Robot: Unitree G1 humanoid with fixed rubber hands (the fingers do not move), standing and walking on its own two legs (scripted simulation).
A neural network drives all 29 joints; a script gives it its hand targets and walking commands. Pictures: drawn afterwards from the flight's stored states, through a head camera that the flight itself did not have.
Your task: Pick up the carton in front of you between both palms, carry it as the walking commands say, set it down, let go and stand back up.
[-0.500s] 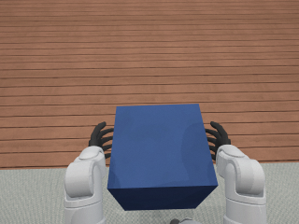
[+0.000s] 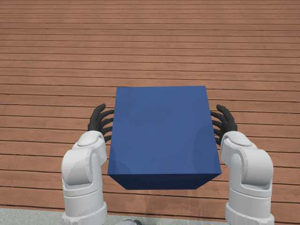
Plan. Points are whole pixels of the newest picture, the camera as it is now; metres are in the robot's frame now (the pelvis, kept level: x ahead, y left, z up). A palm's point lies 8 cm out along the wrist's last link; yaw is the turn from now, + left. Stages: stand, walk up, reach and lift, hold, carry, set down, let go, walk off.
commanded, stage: carry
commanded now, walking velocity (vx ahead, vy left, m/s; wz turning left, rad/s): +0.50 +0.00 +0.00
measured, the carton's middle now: (160, 144) +0.32 +0.00 +0.05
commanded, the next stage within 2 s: none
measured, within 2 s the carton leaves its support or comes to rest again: neither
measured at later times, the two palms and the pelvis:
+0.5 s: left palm (117, 36) +0.73 +0.16 +0.15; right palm (197, 38) +0.71 -0.14 +0.15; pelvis +0.32 +0.01 -0.01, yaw +1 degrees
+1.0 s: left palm out of the picture +1.04 +0.18 +0.20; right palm out of the picture +1.01 -0.12 +0.19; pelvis +0.64 +0.05 +0.05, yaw -1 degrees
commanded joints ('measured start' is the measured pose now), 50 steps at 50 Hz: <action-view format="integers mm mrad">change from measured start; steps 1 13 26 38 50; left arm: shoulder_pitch -722 -1271 -1267 -1331 -1233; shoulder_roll -640 -830 -888 -862 -895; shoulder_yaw -702 -474 -430 -602 -486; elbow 7 354 423 45 359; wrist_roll -443 -456 -378 -563 -419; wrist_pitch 38 106 85 79 92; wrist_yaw -228 -163 -174 -196 -213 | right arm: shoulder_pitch -765 -1425 -1442 -1220 -1406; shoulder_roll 667 868 958 739 961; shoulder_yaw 702 524 491 479 600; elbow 12 254 348 166 223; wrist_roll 435 577 484 282 533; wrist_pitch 14 70 80 36 54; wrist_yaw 209 194 205 109 210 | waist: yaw -24 -69 71 85 -115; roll -123 86 -224 -127 69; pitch -239 -452 -728 -532 -496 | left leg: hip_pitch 246 716 138 -142 939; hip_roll -89 211 -41 -66 176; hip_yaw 87 -329 -99 -101 -483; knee -59 -166 608 304 -83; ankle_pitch -25 162 -106 -359 322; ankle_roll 39 186 -36 -6 149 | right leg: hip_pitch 9 -815 362 222 -917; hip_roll -171 -40 -300 -208 2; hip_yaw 10 193 578 348 219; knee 196 915 247 135 994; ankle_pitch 711 71 632 588 -59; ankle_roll -85 -48 -281 -212 -31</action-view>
